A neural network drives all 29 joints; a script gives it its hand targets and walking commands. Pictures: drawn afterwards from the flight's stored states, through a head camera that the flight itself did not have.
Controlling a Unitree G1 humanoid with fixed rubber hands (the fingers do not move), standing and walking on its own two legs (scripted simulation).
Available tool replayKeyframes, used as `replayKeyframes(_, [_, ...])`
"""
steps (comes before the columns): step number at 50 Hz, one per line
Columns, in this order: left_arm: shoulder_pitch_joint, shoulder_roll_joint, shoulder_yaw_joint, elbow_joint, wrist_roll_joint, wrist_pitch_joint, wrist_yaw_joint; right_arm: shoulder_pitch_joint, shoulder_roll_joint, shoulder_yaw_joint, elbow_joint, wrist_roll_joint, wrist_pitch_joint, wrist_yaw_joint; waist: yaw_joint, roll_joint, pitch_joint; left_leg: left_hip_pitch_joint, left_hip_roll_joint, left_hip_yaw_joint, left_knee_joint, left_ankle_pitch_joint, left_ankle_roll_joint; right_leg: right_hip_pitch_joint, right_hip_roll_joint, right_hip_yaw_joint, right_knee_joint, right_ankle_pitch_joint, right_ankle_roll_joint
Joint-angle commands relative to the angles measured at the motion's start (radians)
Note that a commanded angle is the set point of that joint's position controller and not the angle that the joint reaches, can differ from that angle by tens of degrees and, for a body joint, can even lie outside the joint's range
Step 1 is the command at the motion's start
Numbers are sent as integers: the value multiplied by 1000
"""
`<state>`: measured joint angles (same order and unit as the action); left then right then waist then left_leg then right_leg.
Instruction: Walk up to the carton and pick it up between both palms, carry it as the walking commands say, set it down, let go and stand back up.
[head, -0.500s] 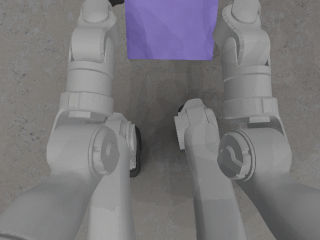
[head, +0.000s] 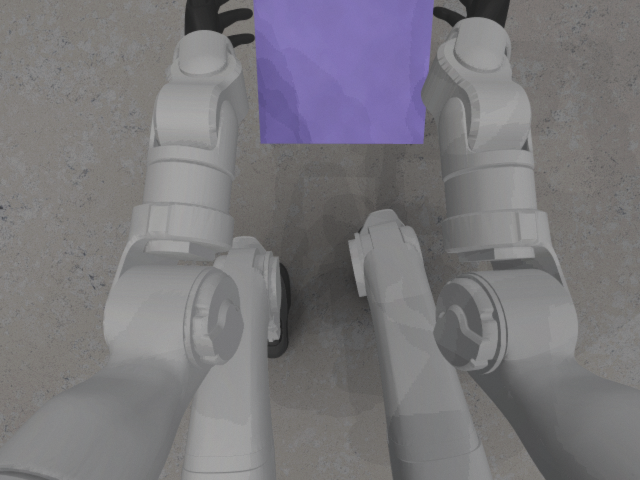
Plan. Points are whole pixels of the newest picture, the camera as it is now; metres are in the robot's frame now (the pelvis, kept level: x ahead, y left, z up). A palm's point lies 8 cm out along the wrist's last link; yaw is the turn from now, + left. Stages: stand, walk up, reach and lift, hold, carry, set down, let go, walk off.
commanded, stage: reach and lift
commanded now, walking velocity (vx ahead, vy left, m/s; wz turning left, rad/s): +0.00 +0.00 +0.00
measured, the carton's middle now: (344, 58) +0.53 -0.07 -0.17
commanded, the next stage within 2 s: none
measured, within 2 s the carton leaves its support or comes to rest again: neither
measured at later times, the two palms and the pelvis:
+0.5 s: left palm (177, 34) +0.51 +0.06 -0.01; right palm (506, 4) +0.49 -0.18 +0.01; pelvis +0.00 +0.00 +0.06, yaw +0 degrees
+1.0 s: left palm (115, 19) +0.49 +0.07 +0.06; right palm out of the picture +0.47 -0.16 +0.07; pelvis +0.02 +0.00 +0.12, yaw +0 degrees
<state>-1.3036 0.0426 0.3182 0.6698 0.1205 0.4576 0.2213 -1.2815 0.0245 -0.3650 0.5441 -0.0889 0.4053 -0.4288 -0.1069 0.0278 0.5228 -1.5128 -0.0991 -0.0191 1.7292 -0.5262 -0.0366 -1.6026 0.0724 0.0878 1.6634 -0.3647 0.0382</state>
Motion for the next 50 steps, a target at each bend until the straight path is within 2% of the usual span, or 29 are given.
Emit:
replayKeyframes(1, [-818, -1034, -511, -120, -195, -101, -374, -610, 1140, 676, 141, 178, 49, 563, 35, -80, -2284, 273, -84, 46, -267, 0, 50, 937, 72, -80, -210, 0, 4])
replayKeyframes(2, [-813, -1071, -495, -87, -192, -101, -385, -598, 1139, 645, 159, 161, 45, 558, 21, -65, -2273, 232, -84, 32, -277, -3, 52, 931, 69, -55, -217, -17, 5])
replayKeyframes(3, [-818, -1110, -593, -222, -244, -94, -386, -647, 1137, 746, -50, 232, 36, 552, 21, -30, -2528, 419, -93, 39, -291, 94, 45, 1083, 74, -73, -233, 86, 11])
replayKeyframes(5, [-795, -1087, -517, -65, -203, -84, -393, -642, 1104, 677, 78, 180, 42, 546, 22, -36, -2304, 293, -85, 23, -298, 15, 50, 934, 63, -64, -237, -7, 2])
replayKeyframes(7, [-842, -1094, -583, -218, -249, -107, -391, -673, 1137, 738, -50, 218, 28, 550, 4, -73, -2470, 411, -84, 11, -315, 104, 48, 1019, 81, -76, -248, 85, 8])
replayKeyframes(8, [-879, -1082, -603, -255, -239, -110, -386, -618, 1140, 703, 31, 212, 33, 546, -15, -12, -2459, 403, -87, 17, -327, 108, 41, 1022, 79, -89, -243, 118, 4])
replayKeyframes(10, [-893, -1075, -603, -276, -260, -114, -378, -603, 1119, 718, 30, 192, 35, 548, -30, -66, -2452, 399, -82, 7, -327, 89, 37, 1013, 78, -92, -247, 94, 4])
replayKeyframes(12, [-795, -1115, -553, -116, -210, -91, -383, -605, 1093, 685, 41, 175, 27, 547, -12, -6, -2330, 396, -71, -10, -364, 14, 48, 935, 66, -83, -273, -21, -9])
replayKeyframes(14, [-873, -1100, -612, -245, -225, -103, -379, -535, 1137, 649, 104, 165, 43, 563, -46, 49, -2340, 479, -66, -16, -396, -25, 41, 938, 71, -92, -297, -30, -11])
replayKeyframes(15, [-818, -1085, -552, -118, -184, -97, -380, -554, 1117, 591, 188, 134, 35, 567, -27, 30, -2212, 390, -64, -13, -394, -41, 32, 860, 69, -103, -293, -37, -16])
replayKeyframes(16, [-863, -1109, -622, -310, -237, -113, -373, -570, 1194, 708, 21, 196, 38, 571, 8, -5, -2492, 585, -73, -5, -413, 92, 38, 1051, 85, -100, -305, 91, -2])
replayKeyframes(17, [-862, -1095, -594, -246, -226, -98, -375, -586, 1142, 680, 40, 171, 48, 563, -18, -6, -2444, 481, -81, -2, -386, 58, 37, 1044, 72, -69, -323, 39, -8])
replayKeyframes(19, [-712, -1097, -525, -98, -193, -94, -383, -591, 1168, 716, 36, 186, 41, 562, 47, -43, -2320, 439, -77, 6, -413, 48, 53, 1060, 65, -62, -338, 20, 9])
replayKeyframes(23, [-750, -1125, -633, -252, -224, -109, -382, -454, 1144, 717, 87, 197, 38, 573, -8, 48, -2367, 576, -70, -27, -460, 128, 37, 1024, 64, -86, -364, 118, -5])
replayKeyframes(24, [-757, -1166, -692, -348, -265, -116, -381, -505, 1186, 797, -72, 245, 31, 564, 7, 13, -2588, 713, -76, -6, -458, 232, 37, 1177, 75, -86, -375, 219, -2])
replayKeyframes(25, [-778, -1114, -667, -271, -226, -103, -379, -446, 1145, 722, 46, 185, 41, 560, -35, 34, -2425, 590, -72, -18, -468, 149, 30, 1085, 71, -92, -366, 162, -1])
replayKeyframes(27, [-700, -1073, -581, -144, -181, -125, -389, -399, 1180, 694, 144, 140, 33, 562, 20, -26, -2183, 422, -60, -6, -466, 49, 46, 1049, 56, -48, -395, 42, 3])
replayKeyframes(28, [-675, -1123, -628, -211, -204, -127, -396, -355, 1218, 707, 113, 156, 27, 569, -9, -12, -2259, 514, -61, -20, -489, 101, 43, 1084, 64, -53, -410, 94, -2])
replayKeyframes(30, [-693, -1131, -629, -230, -207, -134, -397, -467, 1208, 751, -1, 175, 12, 565, 32, 3, -2317, 532, -71, -7, -490, 107, 43, 1132, 62, -38, -416, 84, -8])
replayKeyframes(33, [-716, -1167, -671, -293, -234, -132, -385, -562, 1151, 802, -124, 218, 3, 570, 18, 17, -2436, 692, -69, -36, -530, 155, 38, 1156, 67, -68, -429, 143, -9])
replayKeyframes(35, [-699, -1174, -671, -267, -250, -123, -385, -506, 1154, 793, -90, 195, 26, 565, -11, -31, -2408, 700, -67, -41, -560, 108, 47, 1214, 67, -61, -476, 86, -14])
replayKeyframes(36, [-628, -1096, -579, -112, -176, -119, -392, -365, 1145, 694, 124, 123, 35, 566, -2, -33, -2155, 554, -53, -30, -566, 68, 41, 1083, 50, -69, -479, 60, -12])
replayKeyframes(38, [-580, -1101, -597, -131, -171, -135, -396, -312, 1206, 727, 126, 149, 33, 568, 33, -30, -2140, 557, -56, -35, -586, 144, 56, 1150, 51, -48, -486, 150, 0])
replayKeyframes(41, [-654, -1150, -726, -372, -263, -141, -396, -408, 1196, 852, -113, 223, 21, 568, 14, -14, -2473, 786, -70, -40, -593, 263, 40, 1308, 67, -47, -504, 254, -1])
replayKeyframes(42, [-583, -1072, -589, -134, -173, -126, -403, -368, 1157, 729, 89, 148, 35, 567, 5, -31, -2138, 597, -49, -51, -617, 99, 55, 1112, 41, -56, -522, 76, -4])
replayKeyframes(43, [-626, -1179, -703, -289, -222, -135, -401, -324, 1192, 778, -7, 169, 13, 573, -39, 18, -2335, 730, -65, -43, -625, 193, 43, 1246, 57, -73, -526, 200, -12])
replayKeyframes(44, [-636, -1141, -722, -317, -229, -130, -404, -375, 1204, 825, -90, 212, 12, 565, 15, 56, -2410, 772, -64, -42, -627, 224, 42, 1292, 49, -34, -532, 221, -10])
replayKeyframes(46, [-559, -1137, -588, -106, -170, -118, -413, -369, 1140, 742, 38, 136, 30, 582, 6, 0, -2119, 627, -50, -57, -650, 40, 55, 1143, 47, -20, -576, -2, -22])
replayKeyframes(50, [-569, -1172, -691, -282, -228, -149, -427, -292, 1236, 812, -51, 175, 19, 576, -15, -51, -2330, 785, -62, -37, -669, 267, 49, 1370, 65, -51, -585, 269, 1])
